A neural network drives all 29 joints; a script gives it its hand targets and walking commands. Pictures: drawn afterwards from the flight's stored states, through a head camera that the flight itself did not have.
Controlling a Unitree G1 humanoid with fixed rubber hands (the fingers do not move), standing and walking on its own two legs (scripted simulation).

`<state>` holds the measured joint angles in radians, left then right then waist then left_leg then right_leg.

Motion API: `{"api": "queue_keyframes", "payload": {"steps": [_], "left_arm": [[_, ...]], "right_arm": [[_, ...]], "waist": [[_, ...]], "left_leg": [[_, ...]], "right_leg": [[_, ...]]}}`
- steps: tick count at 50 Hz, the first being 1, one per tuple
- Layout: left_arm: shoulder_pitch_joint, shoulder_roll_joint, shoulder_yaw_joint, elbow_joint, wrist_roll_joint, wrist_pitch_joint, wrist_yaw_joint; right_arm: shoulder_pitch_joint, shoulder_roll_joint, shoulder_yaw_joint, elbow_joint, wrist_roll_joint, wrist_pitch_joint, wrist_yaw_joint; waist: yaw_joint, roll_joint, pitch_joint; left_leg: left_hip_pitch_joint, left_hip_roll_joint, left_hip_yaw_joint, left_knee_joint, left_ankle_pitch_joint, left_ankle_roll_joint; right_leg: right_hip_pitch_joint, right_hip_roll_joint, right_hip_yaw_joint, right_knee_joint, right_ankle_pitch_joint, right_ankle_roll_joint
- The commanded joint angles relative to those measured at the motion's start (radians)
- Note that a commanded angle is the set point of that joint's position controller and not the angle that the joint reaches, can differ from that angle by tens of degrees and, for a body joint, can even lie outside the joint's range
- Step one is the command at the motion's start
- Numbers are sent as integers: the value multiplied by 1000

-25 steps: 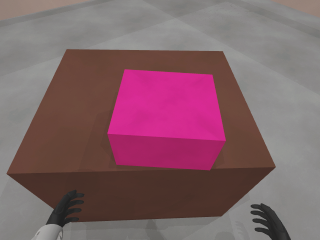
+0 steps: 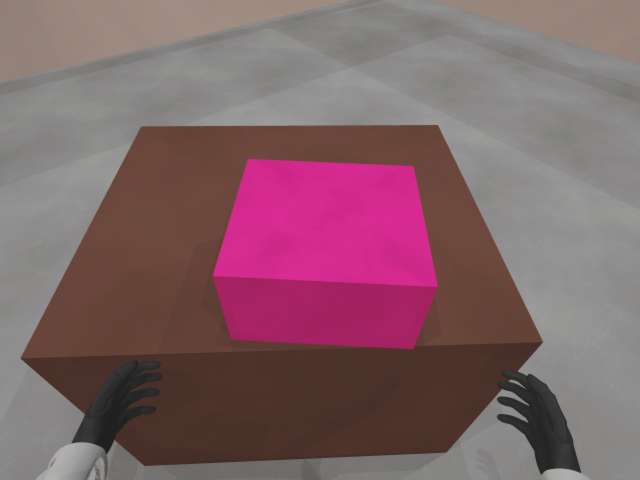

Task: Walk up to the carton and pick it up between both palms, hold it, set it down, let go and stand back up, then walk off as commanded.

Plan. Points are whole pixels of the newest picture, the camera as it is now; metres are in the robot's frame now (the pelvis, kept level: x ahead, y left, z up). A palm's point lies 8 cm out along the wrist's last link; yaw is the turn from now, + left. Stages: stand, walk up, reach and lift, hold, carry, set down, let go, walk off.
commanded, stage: reach and lift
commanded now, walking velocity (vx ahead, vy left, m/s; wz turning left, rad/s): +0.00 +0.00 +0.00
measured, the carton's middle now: (326, 249) +0.50 +0.01 -0.04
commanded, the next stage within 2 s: none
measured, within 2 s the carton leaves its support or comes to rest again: neither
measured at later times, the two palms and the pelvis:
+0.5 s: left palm (97, 384) +0.23 +0.28 +0.03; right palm (547, 422) +0.19 -0.23 +0.03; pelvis +0.01 +0.00 +0.00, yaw +0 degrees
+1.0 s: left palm (116, 305) +0.31 +0.27 +0.07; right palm (519, 348) +0.26 -0.22 +0.05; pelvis +0.03 +0.00 +0.00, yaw +0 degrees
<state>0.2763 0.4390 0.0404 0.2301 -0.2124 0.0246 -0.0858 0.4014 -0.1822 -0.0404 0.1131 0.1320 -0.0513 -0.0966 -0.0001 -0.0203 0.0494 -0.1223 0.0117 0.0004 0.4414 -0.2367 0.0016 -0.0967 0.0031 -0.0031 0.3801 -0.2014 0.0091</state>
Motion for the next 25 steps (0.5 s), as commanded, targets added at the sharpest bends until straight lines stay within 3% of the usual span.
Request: {"api": "queue_keyframes", "payload": {"steps": [1, 14, 25], "left_arm": [[-91, 201, 118, -146, -84, -88, -31], [-149, 255, 113, -158, -140, -209, -51], [-273, 264, 77, -87, -179, -191, -51]], "right_arm": [[2, 26, 35, -227, 60, 11, -38], [-14, 33, 62, -313, 91, 15, -55], [-151, -41, 22, -306, 102, 46, -46]], "waist": [[79, 98, 7], [73, 110, -31], [38, 118, -66]], "left_leg": [[-54, 2, 52, -130, 67, -11], [-112, 15, 20, -95, 41, -9], [-128, 12, 6, -100, 57, -12]], "right_leg": [[53, -32, 50, -79, -63, -56], [63, -37, 69, -43, -77, -62], [72, -32, 65, -28, -27, -60]]}}
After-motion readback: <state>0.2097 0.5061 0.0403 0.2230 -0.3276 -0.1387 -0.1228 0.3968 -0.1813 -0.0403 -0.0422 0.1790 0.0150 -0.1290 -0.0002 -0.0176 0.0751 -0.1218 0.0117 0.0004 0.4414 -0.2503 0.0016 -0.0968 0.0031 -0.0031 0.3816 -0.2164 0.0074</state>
